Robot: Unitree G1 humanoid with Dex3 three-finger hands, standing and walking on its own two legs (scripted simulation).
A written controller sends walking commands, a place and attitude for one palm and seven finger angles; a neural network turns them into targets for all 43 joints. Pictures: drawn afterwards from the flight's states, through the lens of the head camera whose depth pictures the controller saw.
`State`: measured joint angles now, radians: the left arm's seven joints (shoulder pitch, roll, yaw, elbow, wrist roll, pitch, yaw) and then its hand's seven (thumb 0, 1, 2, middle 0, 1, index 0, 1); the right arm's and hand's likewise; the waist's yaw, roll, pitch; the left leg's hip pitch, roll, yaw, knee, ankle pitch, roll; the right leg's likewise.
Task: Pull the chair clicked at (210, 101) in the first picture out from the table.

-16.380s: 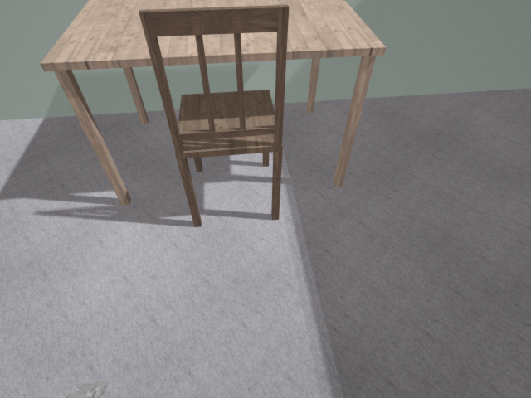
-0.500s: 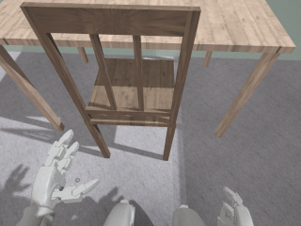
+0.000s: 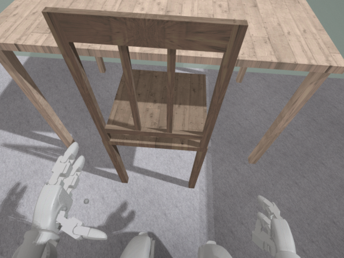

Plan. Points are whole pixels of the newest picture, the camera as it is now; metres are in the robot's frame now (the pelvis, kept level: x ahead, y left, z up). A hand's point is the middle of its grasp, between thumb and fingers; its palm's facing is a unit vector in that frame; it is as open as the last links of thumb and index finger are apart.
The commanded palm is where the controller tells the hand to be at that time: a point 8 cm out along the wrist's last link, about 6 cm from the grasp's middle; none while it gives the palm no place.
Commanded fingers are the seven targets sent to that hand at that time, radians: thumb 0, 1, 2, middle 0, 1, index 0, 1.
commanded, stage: raise the hand toward the chair's back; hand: left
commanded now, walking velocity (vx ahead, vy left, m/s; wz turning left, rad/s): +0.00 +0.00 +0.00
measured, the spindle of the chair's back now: (132, 95) +0.53 +0.15 +0.02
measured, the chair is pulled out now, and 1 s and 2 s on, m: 0.00 0.00 0.00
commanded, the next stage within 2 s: aim the fingers beside a spindle in 0.78 s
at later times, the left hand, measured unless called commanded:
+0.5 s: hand (84, 186) +0.25 +0.20 +0.04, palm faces -0.02 -1.00 -0.06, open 16.9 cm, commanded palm +0.23 +0.26 +0.05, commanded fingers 0.00 -0.50 0.30 -0.06 -0.08 -0.06 -0.08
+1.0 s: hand (85, 187) +0.25 +0.20 +0.04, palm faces -0.01 -1.00 -0.05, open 16.9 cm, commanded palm +0.24 +0.25 +0.04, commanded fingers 0.00 -0.50 0.30 -0.06 -0.08 -0.06 -0.08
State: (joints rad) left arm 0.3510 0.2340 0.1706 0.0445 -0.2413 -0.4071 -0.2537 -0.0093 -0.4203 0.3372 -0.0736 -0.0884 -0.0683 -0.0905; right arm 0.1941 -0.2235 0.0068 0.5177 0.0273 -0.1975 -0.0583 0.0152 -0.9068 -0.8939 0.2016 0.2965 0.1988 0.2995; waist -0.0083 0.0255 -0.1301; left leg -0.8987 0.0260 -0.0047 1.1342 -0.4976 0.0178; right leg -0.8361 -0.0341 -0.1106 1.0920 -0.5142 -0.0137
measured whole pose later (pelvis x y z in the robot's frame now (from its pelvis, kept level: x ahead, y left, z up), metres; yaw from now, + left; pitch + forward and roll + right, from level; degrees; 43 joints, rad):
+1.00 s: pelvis +0.01 +0.00 +0.01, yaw +0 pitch +15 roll -2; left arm 0.25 0.25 0.21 0.15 -0.27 -0.41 -0.30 -0.01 -0.50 0.30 -0.06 -0.08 -0.06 -0.08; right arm 0.22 -0.25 0.01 0.55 0.03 -0.21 -0.06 0.02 -0.91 -0.89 0.20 0.30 0.20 0.30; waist -0.02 0.03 -0.12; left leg -0.88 0.02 -0.01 1.10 -0.49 0.02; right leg -0.82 -0.03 -0.11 1.06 -0.51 -0.01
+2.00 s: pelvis -0.01 -0.01 -0.02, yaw -1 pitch +20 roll -1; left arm -0.18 0.20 0.15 0.46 -0.16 -0.46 -0.14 -0.02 -0.50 0.30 -0.07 -0.08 -0.06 -0.08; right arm 0.22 -0.25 0.00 0.59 0.01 -0.10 -0.02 0.01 -0.91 -0.89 0.20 0.30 0.20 0.30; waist -0.05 0.03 -0.14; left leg -1.06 0.03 0.01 1.22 -0.51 0.01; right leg -1.02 -0.03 -0.09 1.21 -0.54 -0.03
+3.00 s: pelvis -0.01 +0.00 -0.03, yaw -2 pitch +23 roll -2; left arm -0.32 0.18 0.13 0.59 -0.11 -0.50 -0.06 -0.02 -0.50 0.30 -0.07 -0.08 -0.06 -0.08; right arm 0.21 -0.24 0.00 0.58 0.00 -0.01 0.01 0.01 -0.91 -0.89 0.20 0.30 0.20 0.30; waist -0.07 0.03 -0.15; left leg -1.14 0.03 0.02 1.28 -0.53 0.02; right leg -1.10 -0.03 -0.07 1.26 -0.55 -0.01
